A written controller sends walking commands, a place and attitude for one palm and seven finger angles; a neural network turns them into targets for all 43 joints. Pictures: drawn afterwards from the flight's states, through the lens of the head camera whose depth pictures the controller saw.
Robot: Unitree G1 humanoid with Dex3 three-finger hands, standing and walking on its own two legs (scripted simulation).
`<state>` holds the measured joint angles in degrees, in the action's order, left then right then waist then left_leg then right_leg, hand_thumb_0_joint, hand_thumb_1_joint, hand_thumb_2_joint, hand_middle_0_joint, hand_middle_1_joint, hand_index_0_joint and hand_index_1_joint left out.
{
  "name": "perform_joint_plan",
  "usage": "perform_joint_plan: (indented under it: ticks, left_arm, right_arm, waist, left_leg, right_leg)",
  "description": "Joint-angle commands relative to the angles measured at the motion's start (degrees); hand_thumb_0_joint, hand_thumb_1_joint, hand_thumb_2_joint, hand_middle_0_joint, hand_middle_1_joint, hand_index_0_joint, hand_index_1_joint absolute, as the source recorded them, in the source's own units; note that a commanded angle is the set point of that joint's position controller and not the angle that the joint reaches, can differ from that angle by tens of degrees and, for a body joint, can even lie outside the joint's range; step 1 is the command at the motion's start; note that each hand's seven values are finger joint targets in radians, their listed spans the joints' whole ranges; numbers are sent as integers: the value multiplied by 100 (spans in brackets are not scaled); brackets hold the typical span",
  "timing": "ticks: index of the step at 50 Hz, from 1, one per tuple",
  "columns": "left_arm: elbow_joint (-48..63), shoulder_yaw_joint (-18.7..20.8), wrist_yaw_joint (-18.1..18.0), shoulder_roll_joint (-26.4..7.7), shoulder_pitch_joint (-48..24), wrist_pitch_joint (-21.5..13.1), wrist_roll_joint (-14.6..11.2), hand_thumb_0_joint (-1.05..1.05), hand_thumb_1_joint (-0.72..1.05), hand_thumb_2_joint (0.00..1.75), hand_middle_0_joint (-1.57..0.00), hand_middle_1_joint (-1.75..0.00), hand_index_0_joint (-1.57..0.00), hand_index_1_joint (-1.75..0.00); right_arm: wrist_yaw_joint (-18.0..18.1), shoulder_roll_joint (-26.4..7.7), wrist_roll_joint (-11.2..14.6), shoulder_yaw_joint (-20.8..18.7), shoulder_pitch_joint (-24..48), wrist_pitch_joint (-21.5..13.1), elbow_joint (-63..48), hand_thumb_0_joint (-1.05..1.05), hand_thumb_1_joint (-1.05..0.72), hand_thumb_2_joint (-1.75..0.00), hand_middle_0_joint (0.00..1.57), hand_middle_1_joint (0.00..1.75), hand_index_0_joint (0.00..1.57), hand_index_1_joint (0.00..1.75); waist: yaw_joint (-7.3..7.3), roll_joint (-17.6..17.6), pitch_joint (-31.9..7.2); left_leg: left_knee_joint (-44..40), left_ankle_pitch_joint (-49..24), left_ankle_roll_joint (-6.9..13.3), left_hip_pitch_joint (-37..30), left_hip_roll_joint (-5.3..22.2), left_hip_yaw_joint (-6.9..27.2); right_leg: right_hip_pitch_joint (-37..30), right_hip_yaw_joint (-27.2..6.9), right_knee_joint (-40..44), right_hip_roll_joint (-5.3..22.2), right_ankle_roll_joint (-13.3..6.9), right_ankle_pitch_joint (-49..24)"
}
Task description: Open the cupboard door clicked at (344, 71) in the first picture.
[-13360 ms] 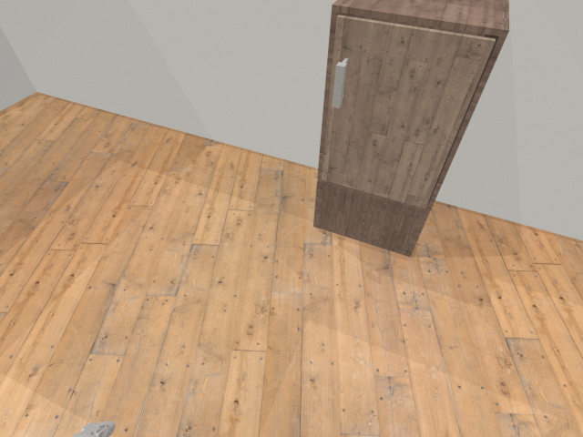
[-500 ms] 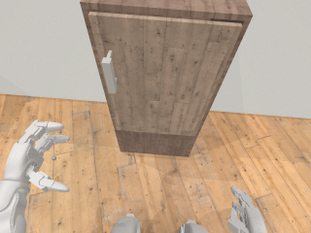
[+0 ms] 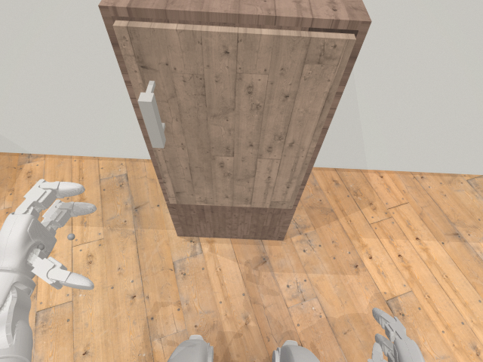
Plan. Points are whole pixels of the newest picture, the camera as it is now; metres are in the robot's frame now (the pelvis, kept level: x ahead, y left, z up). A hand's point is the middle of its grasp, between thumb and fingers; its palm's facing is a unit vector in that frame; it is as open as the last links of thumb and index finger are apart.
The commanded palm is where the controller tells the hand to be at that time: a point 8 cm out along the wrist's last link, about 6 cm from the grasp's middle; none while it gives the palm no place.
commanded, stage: raise the hand with hooked fingers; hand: left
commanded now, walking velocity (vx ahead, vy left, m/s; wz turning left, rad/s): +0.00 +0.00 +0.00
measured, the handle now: (155, 115) +0.57 +0.21 +0.03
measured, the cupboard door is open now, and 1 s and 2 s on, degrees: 0 0 0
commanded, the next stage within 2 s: move the hooked fingers beside the handle in 0.18 s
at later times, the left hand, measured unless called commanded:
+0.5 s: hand (78, 222) +0.31 +0.27 +0.05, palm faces +0.02 -1.00 -0.02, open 14.0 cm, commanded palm +0.29 +0.32 +0.05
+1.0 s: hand (94, 183) +0.38 +0.27 +0.05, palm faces +0.00 -1.00 -0.01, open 14.0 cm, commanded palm +0.37 +0.32 +0.05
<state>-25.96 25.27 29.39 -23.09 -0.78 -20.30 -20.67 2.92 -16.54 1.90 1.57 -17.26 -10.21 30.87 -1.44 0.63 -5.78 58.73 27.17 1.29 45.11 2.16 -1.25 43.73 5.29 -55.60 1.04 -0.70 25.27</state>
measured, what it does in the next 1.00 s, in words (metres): stands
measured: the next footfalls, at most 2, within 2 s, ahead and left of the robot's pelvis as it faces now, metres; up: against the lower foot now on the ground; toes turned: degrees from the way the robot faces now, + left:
none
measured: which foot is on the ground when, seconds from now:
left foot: down 0.00-1.00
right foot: down 0.00-1.00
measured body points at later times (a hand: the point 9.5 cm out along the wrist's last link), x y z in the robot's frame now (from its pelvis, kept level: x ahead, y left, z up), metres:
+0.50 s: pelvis -0.01 +0.00 -0.01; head +0.07 +0.01 +0.44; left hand +0.30 +0.32 +0.05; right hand +0.15 -0.25 -0.09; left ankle +0.01 +0.10 -0.68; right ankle +0.02 -0.12 -0.68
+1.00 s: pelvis -0.01 +0.00 -0.01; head +0.09 +0.02 +0.43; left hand +0.38 +0.32 +0.05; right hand +0.08 -0.27 -0.11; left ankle +0.01 +0.10 -0.68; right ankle +0.02 -0.12 -0.68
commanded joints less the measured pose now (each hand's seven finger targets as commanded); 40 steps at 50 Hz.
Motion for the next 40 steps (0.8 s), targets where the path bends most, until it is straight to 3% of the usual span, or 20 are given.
perform_joint_plan:
  ticks: [1, 8, 14, 15, 17, 20, 21, 23, 29, 30, 35, 37, 39, 40]
  left_arm:
    - [1316, 530, -47, -1542, -884, -460, -106, 0, -50, 30, -30, -120, -30, -120]
    - [999, 538, 62, -1492, -953, -343, -184, 0, -50, 30, -30, -120, -30, -120]
    - [1017, 445, 105, -1464, -1036, -347, -140, 0, -50, 30, -30, -120, -30, -120]
    - [1067, 318, 97, -1379, -1361, -356, -131, 0, -50, 30, -30, -120, -30, -120]
    - [834, 427, 53, -1581, -1790, -352, -91, 0, -50, 30, -30, -120, -30, -120]
    - [533, 319, 57, -1544, -2257, -379, 2, 0, -50, 30, -30, -120, -30, -120]
    - [615, 247, 65, -1517, -2328, -398, 45, 0, -50, 30, -30, -120, -30, -120]
    - [496, 338, 60, -1669, -2345, -352, 84, 0, -50, 30, -30, -120, -30, -120]
    - [117, 514, -16, -1852, -2542, -285, 134, 0, -50, 30, -30, -120, -30, -120]
    - [-2, 596, -43, -1908, -2443, -269, 140, 0, -50, 30, -30, -120, -30, -120]
    - [-469, 550, -31, -1947, -3045, -344, 215, 0, -50, 30, -30, -120, -30, -120]
    - [-570, 653, 29, -2085, -3033, -408, 204, 0, -50, 30, -30, -120, -30, -120]
    - [-662, 517, 71, -2055, -3537, -476, 262, 0, -50, 30, -30, -120, -30, -120]
    - [-732, 516, 80, -2110, -3627, -502, 307, 0, -50, 30, -30, -120, -30, -120]
  right_arm:
    - [77, -804, 37, -365, 112, -289, -743, 0, -90, -90, 20, 30, 20, 30]
    - [122, -825, 48, -333, 126, -258, -737, 0, -90, -90, 20, 30, 20, 30]
    - [129, -819, 55, -323, 145, -264, -750, 0, -90, -90, 20, 30, 20, 30]
    - [137, -809, 50, -312, 165, -273, -721, 0, -90, -90, 20, 30, 20, 30]
    - [181, -848, 37, -303, 111, -258, -623, 0, -90, -90, 20, 30, 20, 30]
    - [213, -847, 55, -296, 116, -267, -557, 0, -90, -90, 20, 30, 20, 30]
    - [212, -838, 53, -301, 107, -279, -563, 0, -90, -90, 20, 30, 20, 30]
    - [211, -859, 45, -309, 40, -242, -557, 0, -90, -90, 20, 30, 20, 30]
    - [155, -850, 35, -303, -17, -102, -567, 0, -90, -90, 20, 30, 20, 30]
    - [143, -859, 33, -310, -44, -67, -576, 0, -90, -90, 20, 30, 20, 30]
    - [129, -896, 26, -327, -168, 66, -496, 0, -90, -90, 20, 30, 20, 30]
    - [121, -916, 22, -336, -221, 100, -512, 0, -90, -90, 20, 30, 20, 30]
    - [121, -914, 21, -335, -262, 149, -407, 0, -90, -90, 20, 30, 20, 30]
    - [122, -923, 20, -346, -291, 163, -393, 0, -90, -90, 20, 30, 20, 30]
  waist:
    - [84, 667, -1593]
    - [45, 317, -1490]
    - [44, 424, -1472]
    - [-44, 416, -1460]
    - [-107, 308, -1346]
    - [-118, 413, -1410]
    - [-89, 607, -1558]
    - [-61, 458, -1769]
    - [26, 559, -1892]
    - [33, 345, -1860]
    - [-105, 256, -1791]
    - [-47, 380, -1895]
    - [-168, 376, -1925]
    - [-160, 522, -1932]
  left_leg:
    - [-914, -1646, -17, -937, -188, 272]
    - [-886, -1439, 5, -769, -197, 268]
    - [-863, -1462, 3, -790, -197, 278]
    - [-833, -1384, 14, -780, -199, 279]
    - [-761, -1219, 13, -618, -178, 299]
    - [-774, -1074, 0, -640, -179, 330]
    - [-802, -1173, -6, -772, -181, 337]
    - [-769, -1408, 3, -839, -169, 332]
    - [-771, -1562, -21, -741, -176, 282]
    - [-777, -1552, -10, -657, -170, 269]
    - [-693, -1409, 16, -483, -164, 238]
    - [-637, -1575, 15, -480, -165, 221]
    - [-612, -1548, 27, -493, -148, 245]
    - [-623, -1495, 15, -518, -139, 251]
  right_leg:
    - [-959, -299, 661, -235, -95, -1186]
    - [-974, -341, 708, -248, -75, -1086]
    - [-926, -338, 683, -236, -88, -1118]
    - [-845, -352, 686, -230, -69, -1070]
    - [-720, -385, 665, -248, -79, -883]
    - [-611, -390, 642, -212, -79, -726]
    - [-617, -369, 613, -200, -94, -802]
    - [-739, -370, 571, -221, -98, -1050]
    - [-891, -387, 529, -211, -90, -1245]
    - [-950, -384, 545, -213, -76, -1264]
    - [-785, -431, 526, -227, -58, -1188]
    - [-849, -451, 466, -245, -98, -1340]
    - [-728, -450, 451, -240, -72, -1338]
    - [-643, -446, 452, -236, -81, -1235]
